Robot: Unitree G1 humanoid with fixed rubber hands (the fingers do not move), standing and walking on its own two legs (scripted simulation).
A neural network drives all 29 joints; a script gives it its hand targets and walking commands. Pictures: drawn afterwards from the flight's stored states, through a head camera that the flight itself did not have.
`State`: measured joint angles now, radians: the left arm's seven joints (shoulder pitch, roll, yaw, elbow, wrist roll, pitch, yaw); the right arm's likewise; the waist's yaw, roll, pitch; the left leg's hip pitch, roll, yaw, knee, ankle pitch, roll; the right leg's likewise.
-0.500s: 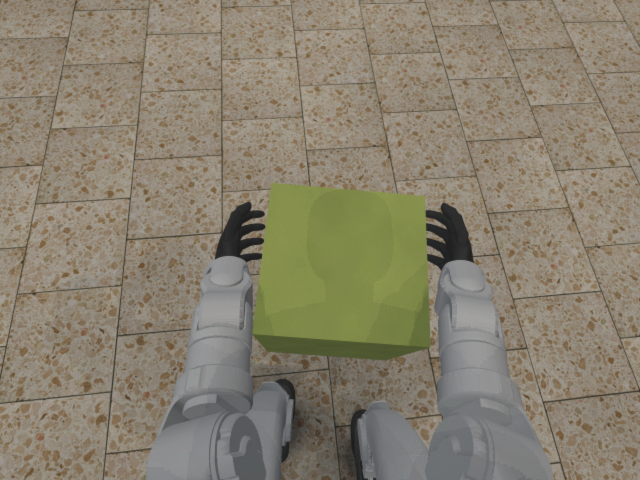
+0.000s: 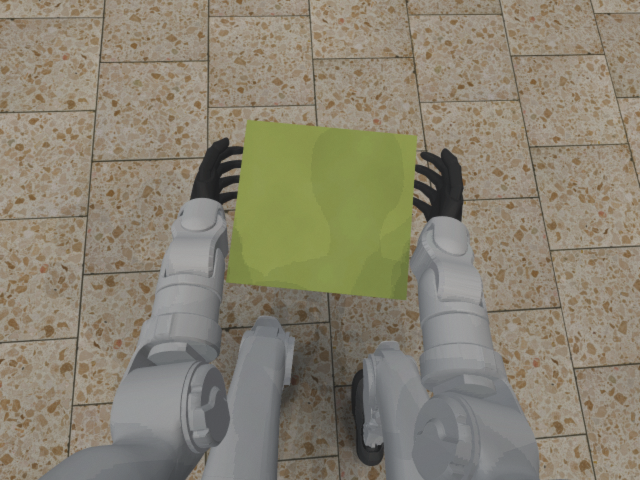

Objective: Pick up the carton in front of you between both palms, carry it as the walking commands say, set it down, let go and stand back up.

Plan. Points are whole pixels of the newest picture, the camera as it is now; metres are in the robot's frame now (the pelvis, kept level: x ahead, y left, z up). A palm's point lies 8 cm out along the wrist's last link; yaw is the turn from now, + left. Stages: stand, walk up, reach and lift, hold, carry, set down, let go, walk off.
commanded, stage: set down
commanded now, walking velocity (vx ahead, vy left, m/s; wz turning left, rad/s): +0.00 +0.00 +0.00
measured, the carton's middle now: (323, 224) +0.43 +0.05 -0.18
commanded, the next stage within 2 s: none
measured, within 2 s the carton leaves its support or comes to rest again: rests again in 0.92 s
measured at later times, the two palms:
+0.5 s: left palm (217, 212) +0.44 +0.23 -0.24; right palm (391, 227) +0.45 -0.06 -0.22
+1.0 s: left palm (224, 217) +0.47 +0.24 -0.36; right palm (372, 235) +0.46 -0.05 -0.34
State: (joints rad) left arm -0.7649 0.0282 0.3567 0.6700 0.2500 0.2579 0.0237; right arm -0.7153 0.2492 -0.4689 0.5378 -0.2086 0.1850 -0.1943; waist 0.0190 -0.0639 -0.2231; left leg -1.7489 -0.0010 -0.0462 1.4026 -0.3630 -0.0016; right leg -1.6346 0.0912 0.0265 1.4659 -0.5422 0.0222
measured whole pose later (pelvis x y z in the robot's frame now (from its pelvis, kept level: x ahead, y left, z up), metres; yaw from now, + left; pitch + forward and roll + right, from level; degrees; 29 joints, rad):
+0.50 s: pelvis -0.03 +0.01 -0.12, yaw -4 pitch +44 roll -6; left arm -1.07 0.20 0.27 0.84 0.16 0.25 0.04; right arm -0.99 0.18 -0.49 0.67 -0.13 0.14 -0.27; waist 0.06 -0.10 -0.07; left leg -2.18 0.00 -0.06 1.81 -0.40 0.01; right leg -2.04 0.12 0.00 1.87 -0.61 0.05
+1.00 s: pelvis -0.04 +0.01 -0.20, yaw -5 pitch +39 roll -6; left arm -1.33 0.38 0.08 1.04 -0.02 0.19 0.03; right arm -1.19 0.07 -0.39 0.78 0.02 0.12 -0.31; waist 0.09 -0.13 0.21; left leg -2.33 0.03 -0.06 2.07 -0.42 0.02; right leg -2.19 0.17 0.00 2.13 -0.64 0.09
